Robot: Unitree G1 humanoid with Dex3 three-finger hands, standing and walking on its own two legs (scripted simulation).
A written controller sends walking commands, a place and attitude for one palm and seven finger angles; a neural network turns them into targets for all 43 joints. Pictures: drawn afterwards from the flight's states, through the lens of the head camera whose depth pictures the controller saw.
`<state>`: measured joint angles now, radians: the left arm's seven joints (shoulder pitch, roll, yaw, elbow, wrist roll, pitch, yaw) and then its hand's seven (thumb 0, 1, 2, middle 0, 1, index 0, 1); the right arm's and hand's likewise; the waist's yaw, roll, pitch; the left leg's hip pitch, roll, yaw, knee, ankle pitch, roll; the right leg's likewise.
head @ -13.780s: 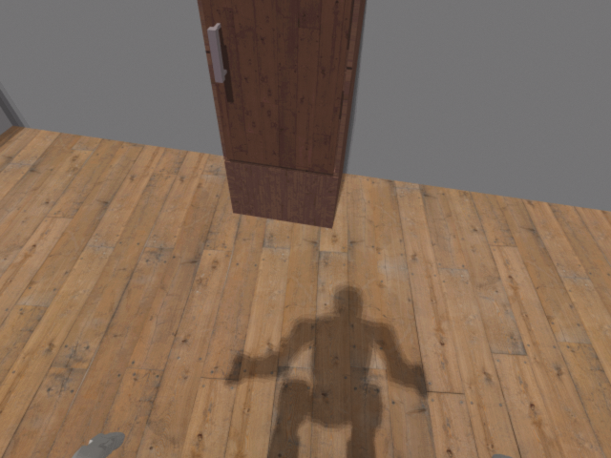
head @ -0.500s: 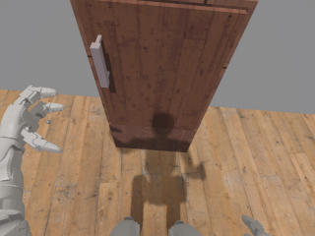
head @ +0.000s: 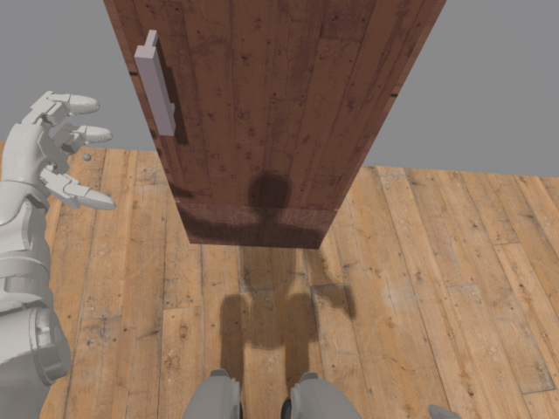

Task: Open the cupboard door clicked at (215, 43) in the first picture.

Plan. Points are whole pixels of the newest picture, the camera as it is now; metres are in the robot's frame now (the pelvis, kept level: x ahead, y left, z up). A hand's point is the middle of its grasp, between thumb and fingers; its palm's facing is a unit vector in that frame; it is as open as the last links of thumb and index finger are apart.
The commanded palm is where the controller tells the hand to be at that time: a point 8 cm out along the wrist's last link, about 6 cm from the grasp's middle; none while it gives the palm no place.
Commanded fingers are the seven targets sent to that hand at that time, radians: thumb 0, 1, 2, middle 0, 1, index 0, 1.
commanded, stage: move the hooked fingers beside the handle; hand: left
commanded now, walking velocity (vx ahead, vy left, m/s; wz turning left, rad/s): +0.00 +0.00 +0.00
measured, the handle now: (160, 86) +0.60 +0.18 +0.06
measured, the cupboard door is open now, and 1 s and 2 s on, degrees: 0 0 0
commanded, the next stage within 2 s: slide the fingers in behind the handle in 1.36 s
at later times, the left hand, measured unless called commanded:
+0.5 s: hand (101, 113) +0.53 +0.25 +0.07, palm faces -0.04 -1.00 -0.01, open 14.0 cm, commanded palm +0.53 +0.28 +0.06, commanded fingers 0.00 -0.50 0.30 -0.30 -1.20 -0.30 -1.20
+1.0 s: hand (104, 104) +0.54 +0.25 +0.07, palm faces -0.04 -1.00 -0.02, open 14.0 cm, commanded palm +0.53 +0.27 +0.06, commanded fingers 0.00 -0.50 0.30 -0.30 -1.20 -0.30 -1.20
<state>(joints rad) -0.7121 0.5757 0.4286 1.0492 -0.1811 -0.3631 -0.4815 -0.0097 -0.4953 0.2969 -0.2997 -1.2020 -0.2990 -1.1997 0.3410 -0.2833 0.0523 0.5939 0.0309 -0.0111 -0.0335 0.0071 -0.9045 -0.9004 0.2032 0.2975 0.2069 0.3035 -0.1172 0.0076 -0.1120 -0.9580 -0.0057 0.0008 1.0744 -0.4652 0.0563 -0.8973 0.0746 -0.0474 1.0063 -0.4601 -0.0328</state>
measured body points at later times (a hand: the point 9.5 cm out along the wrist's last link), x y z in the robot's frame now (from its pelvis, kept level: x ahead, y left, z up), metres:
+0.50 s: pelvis +0.00 +0.01 -0.01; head +0.16 +0.04 +0.41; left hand +0.52 +0.30 +0.07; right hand -0.02 -0.27 -0.10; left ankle +0.02 +0.08 -0.66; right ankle +0.01 -0.11 -0.66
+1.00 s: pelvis +0.01 +0.02 -0.01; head +0.17 +0.06 +0.41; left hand +0.54 +0.30 +0.07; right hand -0.02 -0.24 -0.10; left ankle +0.02 +0.08 -0.66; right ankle +0.01 -0.11 -0.66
